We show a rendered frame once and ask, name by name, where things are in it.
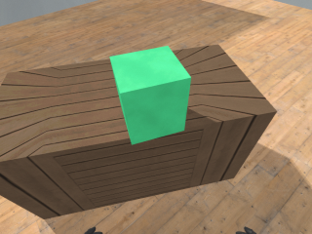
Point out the carton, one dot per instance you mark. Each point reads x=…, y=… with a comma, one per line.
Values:
x=153, y=88

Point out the pedestal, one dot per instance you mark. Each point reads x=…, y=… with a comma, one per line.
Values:
x=65, y=146

